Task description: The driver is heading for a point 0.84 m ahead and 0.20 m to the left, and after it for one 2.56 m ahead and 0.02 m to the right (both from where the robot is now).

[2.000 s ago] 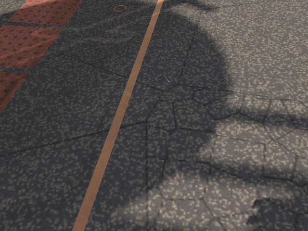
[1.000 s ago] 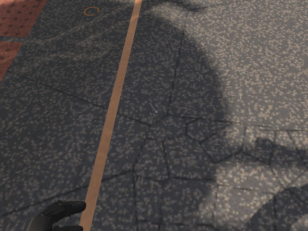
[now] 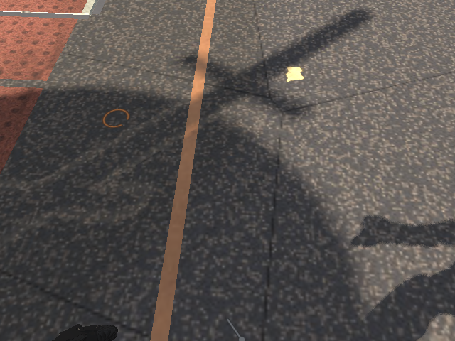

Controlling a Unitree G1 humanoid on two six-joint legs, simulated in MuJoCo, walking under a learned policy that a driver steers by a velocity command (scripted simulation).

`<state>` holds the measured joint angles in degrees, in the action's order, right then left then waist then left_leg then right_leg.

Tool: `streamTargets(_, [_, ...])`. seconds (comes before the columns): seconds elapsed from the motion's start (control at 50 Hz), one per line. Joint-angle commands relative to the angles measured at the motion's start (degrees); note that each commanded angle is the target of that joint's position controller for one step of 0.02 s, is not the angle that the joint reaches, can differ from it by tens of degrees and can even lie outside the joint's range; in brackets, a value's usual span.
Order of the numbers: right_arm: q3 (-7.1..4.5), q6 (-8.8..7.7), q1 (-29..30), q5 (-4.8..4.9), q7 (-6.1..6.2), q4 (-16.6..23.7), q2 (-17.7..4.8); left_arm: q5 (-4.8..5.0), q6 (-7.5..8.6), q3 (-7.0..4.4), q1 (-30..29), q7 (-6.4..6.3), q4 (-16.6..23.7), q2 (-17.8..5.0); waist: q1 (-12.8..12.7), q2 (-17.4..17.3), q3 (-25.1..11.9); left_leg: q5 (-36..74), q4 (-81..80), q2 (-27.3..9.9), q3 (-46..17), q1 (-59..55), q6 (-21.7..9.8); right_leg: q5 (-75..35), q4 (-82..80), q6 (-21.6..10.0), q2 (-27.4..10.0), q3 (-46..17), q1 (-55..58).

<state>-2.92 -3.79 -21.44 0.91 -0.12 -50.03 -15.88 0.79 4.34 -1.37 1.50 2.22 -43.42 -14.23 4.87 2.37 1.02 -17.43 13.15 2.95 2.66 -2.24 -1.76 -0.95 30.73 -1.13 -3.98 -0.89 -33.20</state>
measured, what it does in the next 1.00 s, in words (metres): walks ahead, turning left: right foot, then left foot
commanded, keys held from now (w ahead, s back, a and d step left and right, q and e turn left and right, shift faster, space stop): w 0.08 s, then w+q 0.76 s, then q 0.08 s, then no key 0.08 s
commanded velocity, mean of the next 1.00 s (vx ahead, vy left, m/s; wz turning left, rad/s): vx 0.48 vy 0.00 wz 0.40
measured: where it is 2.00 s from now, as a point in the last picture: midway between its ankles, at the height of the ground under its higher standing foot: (180, 272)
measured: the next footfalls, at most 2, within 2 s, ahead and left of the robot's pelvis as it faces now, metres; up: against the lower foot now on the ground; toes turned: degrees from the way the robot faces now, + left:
right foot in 0.06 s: +0.21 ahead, -0.13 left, +0.00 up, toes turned -2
left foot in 0.62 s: +0.48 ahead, +0.13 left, +0.00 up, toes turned +17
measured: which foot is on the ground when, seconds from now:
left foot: down 0.00-0.06, up 0.08-0.60, down 0.62-1.00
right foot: up 0.00-0.04, down 0.06-0.62, up 0.64-1.00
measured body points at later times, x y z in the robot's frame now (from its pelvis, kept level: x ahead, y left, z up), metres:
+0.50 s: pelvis +0.27 -0.03 +0.00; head +0.29 -0.02 +0.45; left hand +0.26 +0.25 -0.13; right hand +0.48 -0.24 -0.10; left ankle +0.43 +0.15 -0.69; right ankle +0.17 -0.13 -0.74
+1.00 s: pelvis +0.53 +0.07 +0.00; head +0.56 +0.10 +0.45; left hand +0.63 +0.38 -0.09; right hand +0.72 -0.17 -0.10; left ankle +0.44 +0.12 -0.74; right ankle +0.77 +0.00 -0.70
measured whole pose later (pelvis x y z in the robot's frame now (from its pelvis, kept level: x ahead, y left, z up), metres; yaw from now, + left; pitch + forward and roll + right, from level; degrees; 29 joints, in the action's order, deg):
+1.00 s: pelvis +0.53 +0.07 +0.00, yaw +27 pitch +2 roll +0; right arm -4.4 -1.3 -18.5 0.9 1.2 -41.1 -16.3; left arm -0.5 5.2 -2.7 0.8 0.6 -41.7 -16.1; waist 3.8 2.2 2.3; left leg -16.4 23.6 6.5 -8.7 8.6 -4.2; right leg -2.8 32.6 3.3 -1.9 -5.5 -35.1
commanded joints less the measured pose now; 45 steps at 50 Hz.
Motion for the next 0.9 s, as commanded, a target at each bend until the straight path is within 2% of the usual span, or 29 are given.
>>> streamTargets(0.02, [-2.67, 0.39, -0.3, 0.27, 0.65, 1.5, -10.6, 0.03, 1.43, -1.96, -2.6, 0.62, 4.4, -6.8, -3.1, -7.4, 0.7, 31.9, 3.3, -17.8, -7.8, -2.7, -7.9, 5.2, -2.5, -2.5, 1.5, 1.1, 2.2])
streamTargets(0.04, [-2.62, 0.73, 1.1, 0.31, 0.76, 1.6, -10.6, -0.14, 1.49, -2.87, 3.3, 0.42, 2.6, -8.2, -6.6, -7.3, -2.8, 40.5, 10.0, -16.0, -6.0, -1.7, -6.8, 4.9, -4.2, -3.9, 3.4, 3.0, 10.8])
streamTargets(0.06, [-1.95, 0.91, 1.0, -0.12, 0.92, 2.0, -9.1, -0.34, 1.47, -4.32, 12.7, -0.13, -0.3, -11.2, -10.4, -5.9, -9.2, 40.6, 21.3, -12.8, -3.7, 3.8, -5.0, 3.3, -3.2, -5.9, 2.5, 2.0, 25.1])
streamTargets(0.08, [-0.44, 0.28, -2.5, -1.07, 0.76, 3.9, -4.9, -1.37, 1.27, -5.62, 21.3, -0.67, -1.6, -16.5, -11.1, 3.0, -18.4, 22.7, 42.2, -6.9, -0.6, 22.9, -1.6, 4.6, -1.5, -12.6, -11.2, -16.7, 47.4])
streamTargets(0.1, [0.81, -0.89, -6.2, -0.69, 0.44, 3.2, -1.0, -0.73, 0.98, -5.44, 23.3, -0.51, -2.3, -16.0, -10.1, 13.3, -23.5, -16.1, 55.6, 0.8, -6.0, 38.8, 0.2, 15.2, -9.7, -17.8, -18.9, -37.9, 57.1])
streamTargets(0.12, [-0.77, -1.69, -1.2, 1.1, 0.11, 3.5, -7.2, -0.21, 0.99, -4.14, 21.4, -0.7, -2.0, -11.3, -11.9, 7.6, -17.2, -15.4, 61.1, -2.3, -11.1, 45.0, -0.7, 21.7, -12.4, -15.1, -17.4, -34.9, 52.7])
streamTargets(0.14, [-1.25, -2.04, 3.2, 1.98, 0.04, 5.0, -8.7, -0.17, 1.03, -3.57, 17.1, -0.91, -1.4, -9.7, -10.6, 5.2, -9.7, -9.6, 60.3, -5.2, -9.6, 46.7, -1.3, 19.6, -14.0, -12.8, -16.1, -26.4, 44.3])
streamTargets(0.16, [-1.33, -1.95, 5.2, 1.36, 0.33, 5.2, -8.3, -0.58, 1.18, -3.09, 13.2, -0.92, -1.0, -8.1, -8.8, 1.7, -6.0, -4.4, 57.4, -7.7, -8.6, 44.4, -1.1, 15.9, -16.0, -11.5, -14.0, -20.8, 36.6])
streamTargets(0.18, [-1.67, -1.34, 5.2, 0.83, 0.49, 5.1, -7.7, -1.01, 1.56, -2.66, 10.7, -0.83, -0.8, -6.4, -7.0, 2.2, -3.3, -0.9, 54.7, -9.4, -8.9, 41.8, -0.8, 12.5, -18.2, -10.6, -11.9, -16.2, 31.1])
streamTargets(0.22, [-1.61, 0.2, 2.2, 0.91, 0.5, 4.0, -5.4, -1.6, 2.37, -2.61, 9.0, -0.79, -1.5, -5.5, -4.7, 3.7, -2.6, 2.6, 53.2, -10.6, -9.2, 36.8, -0.1, 8.1, -21.6, -10.2, -10.2, -10.3, 25.4])
streamTargets(0.28, [-1.64, 1.42, 4.0, 0.73, 0.78, 5.0, -4.2, -1.88, 3.06, -3.18, 9.6, -1.27, -3.2, -7.1, -4.2, 1.6, 0.0, 8.0, 49.7, -10.6, -10.2, 40.1, 1.3, 0.6, -23.8, -10.4, -9.9, -3.3, 23.7])
streamTargets(0.32, [-1.71, 1.31, 6.3, 0.46, 0.63, 5.9, -4.0, -1.93, 2.91, -3.34, 10.5, -1.83, -4.1, -7.7, -4.7, 0.9, 0.7, 13.7, 44.3, -10.1, -10.4, 42.4, 1.8, -2.7, -24.1, -9.9, -9.4, 0.4, 25.3])
streamTargets(0.4, [-0.96, 0.78, 13.1, 0.14, -0.76, 8.2, -2.3, -1.52, 2.33, -3.44, 11.5, -2.67, -4.9, -9.1, -7.2, 0.0, 2.4, 22.9, 30.9, -9.4, -5.6, 40.6, 1.5, -4.2, -24.9, -8.1, -8.2, 6.9, 27.4])
streamTargets(0.46, [-0.41, 0.78, 18.5, 0.13, -1.85, 11.2, -1.4, -0.9, 1.18, -3.86, 15.1, -2.99, -6.5, -10.3, -9.5, -1.0, 4.2, 21.7, 25.6, -9.1, -3.5, 43.6, 0.4, -6.9, -23.2, -8.1, -10.6, 8.5, 34.3])
streamTargets(0.5, [-0.38, 0.86, 20.7, 0.21, -2.67, 13.1, -1.5, -0.43, 0.06, -4.16, 16.4, -3.08, -7.1, -10.9, -9.8, -0.8, 4.7, 17.9, 23.6, -8.5, -2.0, 45.2, -0.7, -11.1, -20.6, -7.7, -12.2, 9.5, 39.0])
streamTargets(0.56, [-1.4, 1.25, 18.5, 0.27, -3.49, 14.6, -3.5, 0.09, -1.3, -4.82, 14.7, -3.6, -6.4, -12.8, -6.6, 1.8, 1.5, 9.6, 22.9, -4.4, 2.5, 37.9, -3.6, -33.8, -11.9, -5.9, -12.7, 12.0, 41.8])
streamTargets(0.58, [-2.24, 1.5, 14.6, 0.31, -3.49, 14.1, -5.0, 0.18, -1.75, -5.07, 14.0, -3.89, -6.1, -13.6, -4.1, 2.9, -1.2, 6.9, 23.1, -2.3, 3.9, 32.4, -4.9, -41.9, -5.6, -5.3, -12.4, 12.6, 41.6])
streamTargets(0.6, [-3.64, 1.62, 7.4, 0.47, -3.18, 12.6, -7.4, 0.3, -2.14, -5.15, 13.1, -4.11, -5.8, -14.0, 0.1, 2.5, -5.0, 7.6, 20.7, 0.0, 4.4, 22.5, -6.7, -43.8, 4.5, -4.2, -11.0, 13.5, 38.7])
streamTargets(0.62, [-5.61, 1.96, -2.1, 0.48, -2.16, 10.2, -11.0, 0.14, -1.93, -4.75, 12.6, -4.25, -5.1, -13.2, 4.9, -0.6, -9.8, 10.3, 17.0, -0.7, -0.3, 5.9, -9.3, -33.2, 19.4, -1.9, -8.5, 13.9, 28.3])
streamTargets(0.64, [-6.86, 2.1, -3.8, 0.66, -1.08, 9.7, -17.3, -1.97, -0.67, -2.41, 16.9, -3.44, -2.3, -5.2, 0.3, -15.2, -13.7, 7.0, 15.3, -15.2, -27.5, -14.2, -17.7, 14.8, 40.3, 1.6, 1.1, 12.6, 2.8])
streamTargets(0.66, [-5.82, 1.11, -4.0, 0.15, -1.42, 11.8, -15.6, -0.97, 2.01, -1.78, 15.5, -2.36, -1.2, -5.9, 0.5, -13.5, -22.6, 1.0, 6.0, -22.8, -51.5, -21.8, -24.7, 35.9, 50.5, 1.7, 7.4, -1.6, -8.1])
streamTargets(0.68, [-4.69, 0.48, -2.7, -0.31, -1.62, 11.5, -11.7, 1.29, 3.56, -2.91, 8.8, -1.56, 0.6, -9.8, 2.6, -8.8, -16.7, 2.8, 3.9, -21.0, -43.9, -18.5, -20.9, 31.1, 50.9, 0.4, 3.7, -5.2, -13.5])
streamTargets(0.7, [-4.2, 0.06, 0.5, -0.07, -1.61, 11.7, -9.9, 1.5, 4.35, -2.66, 7.1, -1.46, 1.5, -9.5, 0.5, -5.5, -10.3, 7.0, 3.9, -18.5, -35.3, -10.1, -18.4, 25.7, 46.2, -0.6, 1.2, -4.6, -13.2])
streamTargets(0.72, [-3.75, -0.04, 4.6, 0.05, -1.57, 12.4, -8.5, 0.22, 4.45, -2.82, 7.2, -1.93, 0.8, -9.1, -2.3, -1.9, -6.6, 12.4, 3.4, -15.9, -29.4, -1.7, -16.4, 22.5, 40.7, -0.3, -1.0, -4.2, -9.9])
streamTargets(0.74, [-3.08, -0.09, 7.2, -0.32, -1.38, 13.4, -6.7, -0.65, 3.83, -3.36, 8.1, -2.18, 0.4, -9.8, -4.2, -2.6, -4.7, 17.4, 2.2, -14.0, -25.5, 4.2, -15.4, 20.2, 36.9, 0.3, -2.4, -4.2, -5.9])
streamTargets(0.76, [-2.88, -0.07, 8.1, -0.66, -1.18, 14.0, -6.4, -0.92, 2.99, -3.55, 9.1, -2.1, 0.5, -9.8, -5.5, -3.8, -4.3, 19.7, 0.9, -13.0, -24.2, 7.9, -15.3, 18.8, 35.1, 1.1, -2.8, -4.2, -3.1])
streamTargets(0.8, [-3.18, -0.31, 7.7, -0.3, -0.6, 14.1, -7.6, -1.58, 1.75, -3.35, 9.5, -2.25, 1.0, -8.2, -6.2, -4.0, -3.8, 24.5, -0.1, -11.9, -21.2, 12.3, -15.8, 16.8, 30.5, 3.3, -2.5, -2.9, -1.5])
streamTargets(0.84, [-3.66, -0.23, 6.2, -0.18, 0.24, 13.7, -9.2, -1.82, 1.24, -2.91, 5.8, -2.53, 2.5, -6.9, -5.3, -4.4, -2.3, 25.1, -0.5, -10.3, -18.6, 15.0, -15.0, 11.4, 23.0, 5.0, -1.5, -2.1, -2.1])
streamTargets(0.9, [-3.99, 0.91, 4.7, -0.1, 1.22, 13.0, -10.0, -1.85, 1.36, -2.19, -0.2, -2.43, 4.4, -5.3, -3.3, -6.5, -1.4, 32.0, 3.3, -6.2, -14.0, 18.5, -11.0, 1.3, 8.8, 5.5, 2.5, -0.8, 3.0])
